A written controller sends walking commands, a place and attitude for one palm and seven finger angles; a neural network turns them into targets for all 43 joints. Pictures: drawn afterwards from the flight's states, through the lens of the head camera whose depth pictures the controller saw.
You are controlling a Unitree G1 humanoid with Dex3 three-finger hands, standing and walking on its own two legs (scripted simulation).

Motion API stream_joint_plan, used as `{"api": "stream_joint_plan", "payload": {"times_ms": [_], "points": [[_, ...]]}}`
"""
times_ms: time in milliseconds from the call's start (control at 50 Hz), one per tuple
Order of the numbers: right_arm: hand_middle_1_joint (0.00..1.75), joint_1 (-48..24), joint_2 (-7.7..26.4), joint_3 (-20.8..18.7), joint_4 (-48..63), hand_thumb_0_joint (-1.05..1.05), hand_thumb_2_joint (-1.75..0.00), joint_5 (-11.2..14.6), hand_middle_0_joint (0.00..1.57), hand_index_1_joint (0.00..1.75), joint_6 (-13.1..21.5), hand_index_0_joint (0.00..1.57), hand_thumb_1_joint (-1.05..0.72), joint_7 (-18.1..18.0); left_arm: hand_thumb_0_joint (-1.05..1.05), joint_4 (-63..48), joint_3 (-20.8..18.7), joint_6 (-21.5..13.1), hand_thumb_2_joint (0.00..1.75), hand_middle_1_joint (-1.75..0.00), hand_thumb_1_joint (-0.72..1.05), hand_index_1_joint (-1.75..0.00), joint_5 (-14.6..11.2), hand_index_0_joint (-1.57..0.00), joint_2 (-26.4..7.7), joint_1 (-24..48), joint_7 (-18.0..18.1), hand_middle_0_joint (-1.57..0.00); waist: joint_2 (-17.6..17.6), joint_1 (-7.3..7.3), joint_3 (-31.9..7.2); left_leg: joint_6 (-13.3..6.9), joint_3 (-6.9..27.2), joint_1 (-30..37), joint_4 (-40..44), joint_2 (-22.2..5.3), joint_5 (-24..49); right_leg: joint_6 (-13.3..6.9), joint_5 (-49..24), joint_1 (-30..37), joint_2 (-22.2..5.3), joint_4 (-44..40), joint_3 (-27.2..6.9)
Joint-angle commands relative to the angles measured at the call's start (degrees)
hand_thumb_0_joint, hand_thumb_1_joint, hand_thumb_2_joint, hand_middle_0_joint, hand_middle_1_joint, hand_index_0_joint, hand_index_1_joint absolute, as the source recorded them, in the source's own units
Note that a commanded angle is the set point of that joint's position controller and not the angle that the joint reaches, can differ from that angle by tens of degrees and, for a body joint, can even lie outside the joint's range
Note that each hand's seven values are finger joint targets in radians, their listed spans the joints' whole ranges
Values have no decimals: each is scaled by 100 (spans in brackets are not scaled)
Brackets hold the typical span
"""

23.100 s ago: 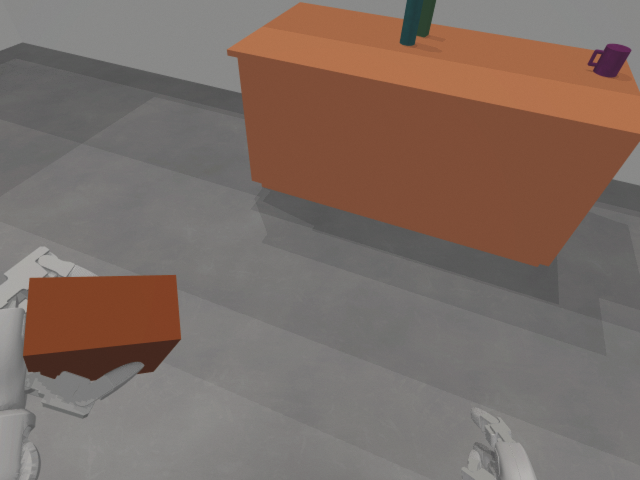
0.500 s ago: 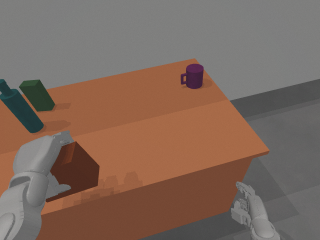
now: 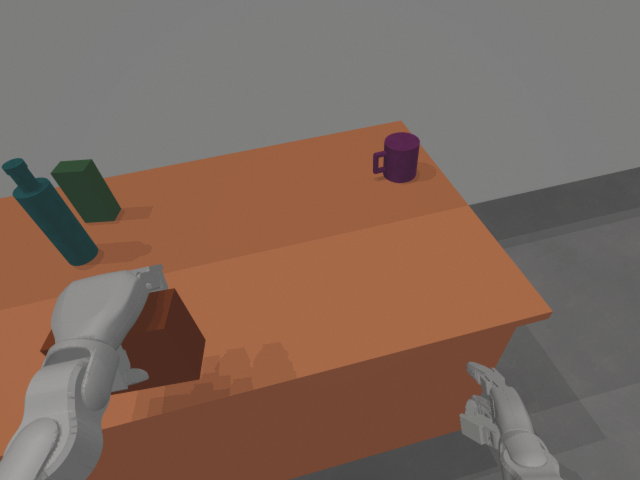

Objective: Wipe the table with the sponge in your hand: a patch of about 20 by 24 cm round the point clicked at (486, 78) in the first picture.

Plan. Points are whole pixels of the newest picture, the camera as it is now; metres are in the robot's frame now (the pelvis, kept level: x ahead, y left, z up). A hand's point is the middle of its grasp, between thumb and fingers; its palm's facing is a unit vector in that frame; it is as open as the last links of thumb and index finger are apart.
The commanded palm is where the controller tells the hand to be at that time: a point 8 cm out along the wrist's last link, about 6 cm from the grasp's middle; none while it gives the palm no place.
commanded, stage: turn the palm down, sponge in hand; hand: left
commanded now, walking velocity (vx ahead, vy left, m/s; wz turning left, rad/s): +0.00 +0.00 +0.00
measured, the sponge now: (138, 352) +0.22 +0.28 +0.06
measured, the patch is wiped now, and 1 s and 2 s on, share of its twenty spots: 0.00 0.00 0.00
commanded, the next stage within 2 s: move the sponge above the wiping area in 0.20 s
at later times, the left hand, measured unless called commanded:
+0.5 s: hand (132, 315) +0.24 +0.28 +0.11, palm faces +0.05 -0.06 -1.00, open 10.2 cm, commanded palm +0.21 +0.27 +0.17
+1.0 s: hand (129, 307) +0.25 +0.30 +0.10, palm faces +0.04 -0.06 -1.00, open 10.2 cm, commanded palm +0.23 +0.27 +0.15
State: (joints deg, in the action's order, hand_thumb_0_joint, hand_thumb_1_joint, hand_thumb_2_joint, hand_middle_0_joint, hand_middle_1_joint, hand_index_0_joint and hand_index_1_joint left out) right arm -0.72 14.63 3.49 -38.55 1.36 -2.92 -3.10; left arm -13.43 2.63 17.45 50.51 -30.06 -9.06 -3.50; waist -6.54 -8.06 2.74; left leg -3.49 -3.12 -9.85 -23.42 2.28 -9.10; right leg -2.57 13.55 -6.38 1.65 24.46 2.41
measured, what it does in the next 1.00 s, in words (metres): stands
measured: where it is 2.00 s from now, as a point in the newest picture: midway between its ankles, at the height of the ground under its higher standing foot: outside the picture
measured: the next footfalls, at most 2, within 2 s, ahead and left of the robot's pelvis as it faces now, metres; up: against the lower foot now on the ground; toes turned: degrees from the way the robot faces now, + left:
none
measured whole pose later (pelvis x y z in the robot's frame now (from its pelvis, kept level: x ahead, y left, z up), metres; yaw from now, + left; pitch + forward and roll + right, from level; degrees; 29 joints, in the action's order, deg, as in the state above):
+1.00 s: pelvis +0.01 -0.02 +0.00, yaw +0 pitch -3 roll +0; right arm 1.3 15.7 1.4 -40.6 2.5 -3.0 -3.1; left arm -2.0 -2.4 17.8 49.7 -30.3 -4.5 1.2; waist -5.9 -6.6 1.1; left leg -1.7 -2.7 -11.3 -24.6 0.6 -10.6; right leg -4.3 14.2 -7.3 3.5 24.1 2.4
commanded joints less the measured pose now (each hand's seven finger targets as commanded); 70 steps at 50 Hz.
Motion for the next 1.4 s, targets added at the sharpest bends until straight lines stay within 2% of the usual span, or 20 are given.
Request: {"api": "stream_joint_plan", "payload": {"times_ms": [0,200,280,300,380,400,520,600,660,780,800,880,900,1000,1120,1180,1200,1280,1300,1380], "points": [[30,-1188,423,-193,916,0,-90,-12,20,30,307,20,-90,27,0,-1243,-1364,-138,130,-160,10,-160,183,-120,-1431,1441,600,-120,-14,-69,-1307,102,988,766,259,-242,924,-269,-668,-73,26,-453,-772],[30,-1342,524,-210,977,0,-90,95,20,30,261,20,-90,27,0,-965,-555,394,130,-160,10,-160,73,-120,-903,1430,229,-120,163,117,-1154,74,829,615,301,-129,559,-220,-487,-134,-32,-541,-793],[30,-1359,538,-199,1001,0,-90,8,20,30,285,20,-90,-40,0,-1299,-1267,77,130,-160,10,-160,223,-120,-1719,1557,233,-120,247,-26,-1378,23,890,726,271,-110,522,-243,-392,9,9,-593,-1038],[30,-1274,458,-168,967,0,-90,12,20,30,317,20,-90,-57,0,-1112,-1068,-10,130,-160,10,-160,227,-120,-1434,1662,282,-120,400,44,-1349,21,807,732,193,-92,660,-223,-479,-36,-22,-576,-902],[30,-1178,561,-237,803,0,-90,-4,20,30,314,20,-90,-72,0,-818,-1641,-209,130,-160,10,-160,268,-120,-1916,1854,544,-120,105,-43,-1235,70,874,766,201,-80,617,-312,-409,-153,25,-722,-1183],[30,-1150,469,-244,854,0,-90,17,20,30,345,20,-90,-50,0,-785,-1342,-222,130,-160,10,-160,160,-120,-1454,1772,598,-120,95,-11,-1262,65,789,763,158,-91,746,-277,-575,-88,-36,-666,-987],[30,-1154,617,-280,722,0,-90,98,20,30,292,20,-90,-23,0,-59,-1127,142,130,-160,10,-160,36,-120,-1338,1663,523,-120,92,116,-1017,103,710,550,146,-55,644,-246,-622,-220,-90,-713,-1013],[30,-1178,594,-307,888,0,-90,99,20,30,337,20,-90,-67,0,-231,-822,133,130,-160,10,-160,-8,-120,-1114,1516,302,-120,275,141,-1306,26,643,615,14,-14,783,-207,-957,-20,-135,-592,-1017],[30,-1058,614,-306,859,0,-90,59,20,30,310,20,-90,-82,0,-322,-1073,-111,130,-160,10,-160,76,-120,-1466,1718,254,-120,520,158,-1418,7,682,592,-13,20,899,-167,-1223,13,-131,-547,-1008],[30,-972,622,-363,770,0,-90,11,20,30,375,20,-90,-108,0,-328,-1803,-475,130,-160,10,-160,195,-120,-2028,1858,689,-120,186,10,-1378,48,740,640,-50,-6,959,-273,-1199,-98,-77,-570,-1237],[30,-940,574,-377,761,0,-90,38,20,30,361,20,-90,-101,0,-155,-1561,-436,130,-160,10,-160,159,-120,-1663,1828,753,-120,108,57,-1313,40,662,585,-62,-35,951,-250,-1188,-119,-102,-541,-1085],[30,-1026,667,-403,716,0,-90,71,20,30,298,20,-90,-42,0,43,-1712,-143,130,-160,10,-160,106,-120,-1787,1658,847,-120,5,6,-1368,108,695,506,-51,-16,1019,-293,-1326,-53,-108,-493,-1215],[30,-1011,614,-406,793,0,-90,99,20,30,300,20,-90,-28,0,79,-1293,-58,130,-160,10,-160,-1,-120,-1300,1510,798,-120,66,69,-1373,80,620,454,-59,-40,994,-233,-1345,-8,-149,-461,-1040],[30,-1029,634,-388,847,0,-90,155,20,30,294,20,-90,-48,0,161,-582,132,130,-160,10,-160,-35,-120,-833,1696,456,-120,330,268,-1188,30,693,476,-9,-38,771,-181,-1053,-303,-97,-530,-892],[30,-871,584,-385,733,0,-90,84,20,30,394,20,-90,-147,0,148,-719,-358,130,-160,10,-160,383,-120,-1182,2787,583,-120,501,252,-1531,10,785,705,19,-60,578,-182,-612,-514,-9,-549,-863],[30,-856,634,-401,668,0,-90,42,20,30,377,20,-90,-149,0,102,-1213,-487,130,-160,10,-160,594,-120,-1678,3122,922,-120,-2,87,-1780,86,881,742,95,-84,744,-297,-712,-371,52,-437,-980],[30,-831,537,-410,705,0,-90,58,20,30,390,20,-90,-130,0,68,-983,-477,130,-160,10,-160,584,-120,-1271,3070,1035,-120,-91,81,-1944,94,837,773,71,-109,894,-275,-797,-299,33,-344,-783],[30,-896,613,-433,646,0,-90,65,20,30,323,20,-90,7,0,381,-1098,-25,130,-160,10,-160,545,-120,-1246,2653,1296,-120,-216,-30,-1944,221,870,684,89,-133,1201,-347,-1032,-245,47,-304,-861],[30,-925,551,-425,725,0,-90,103,20,30,297,20,-90,50,0,483,-702,163,130,-160,10,-160,421,-120,-705,2434,1269,-120,3,10,-1892,200,761,579,73,-148,1223,-286,-1133,-194,4,-285,-692],[30,-1176,680,-382,760,0,-90,185,20,30,68,20,-90,139,0,803,-479,873,130,-160,10,-160,248,-120,-602,1821,930,-120,515,63,-1576,199,710,331,105,-79,1227,-251,-1494,-53,-49,-314,-845]]}}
